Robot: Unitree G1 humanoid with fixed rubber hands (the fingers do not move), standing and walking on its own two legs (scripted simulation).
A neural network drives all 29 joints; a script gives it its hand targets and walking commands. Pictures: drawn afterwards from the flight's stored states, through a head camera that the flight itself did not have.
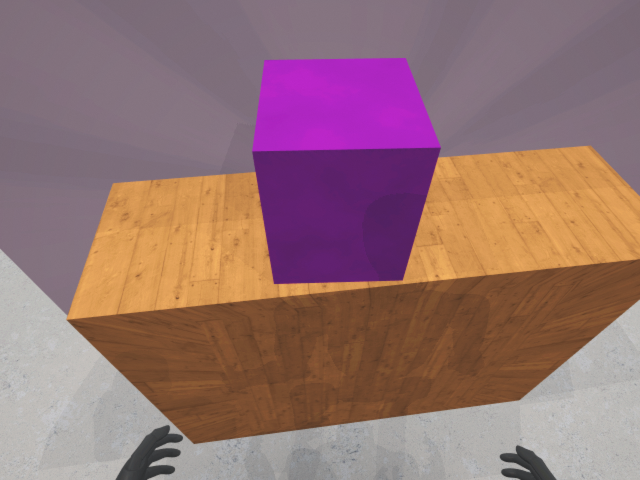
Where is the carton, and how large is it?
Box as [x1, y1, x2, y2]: [252, 58, 440, 283]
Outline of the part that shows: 405,58 264,60 252,152 274,283 402,279 440,148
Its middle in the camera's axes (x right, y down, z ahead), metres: +0.02 -0.09 +0.57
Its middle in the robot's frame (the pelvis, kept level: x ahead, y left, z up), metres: +0.49 +0.01 +0.10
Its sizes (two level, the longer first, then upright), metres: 0.210 0.200 0.250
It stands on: a pedestal, 0.74 m high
